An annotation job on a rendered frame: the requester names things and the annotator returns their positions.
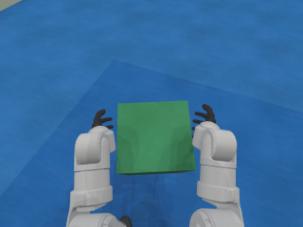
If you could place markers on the left robot hand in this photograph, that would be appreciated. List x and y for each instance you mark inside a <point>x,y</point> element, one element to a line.
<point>98,120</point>

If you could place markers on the left robot forearm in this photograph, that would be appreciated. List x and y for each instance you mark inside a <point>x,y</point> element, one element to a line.
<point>92,188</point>

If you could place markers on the right robot forearm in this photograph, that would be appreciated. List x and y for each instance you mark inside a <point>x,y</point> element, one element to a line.
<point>218,163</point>

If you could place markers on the left robot foot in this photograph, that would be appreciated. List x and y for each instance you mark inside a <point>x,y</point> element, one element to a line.
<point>127,221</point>

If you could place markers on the right robot hand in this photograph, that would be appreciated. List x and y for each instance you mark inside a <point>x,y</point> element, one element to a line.
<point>209,116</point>

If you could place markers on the right robot upper arm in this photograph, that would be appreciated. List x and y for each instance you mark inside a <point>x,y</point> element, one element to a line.
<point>211,217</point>

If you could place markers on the carton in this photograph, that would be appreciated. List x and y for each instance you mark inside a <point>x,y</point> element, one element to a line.
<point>154,138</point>

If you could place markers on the left robot upper arm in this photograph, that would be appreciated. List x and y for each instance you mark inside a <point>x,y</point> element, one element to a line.
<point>94,220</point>

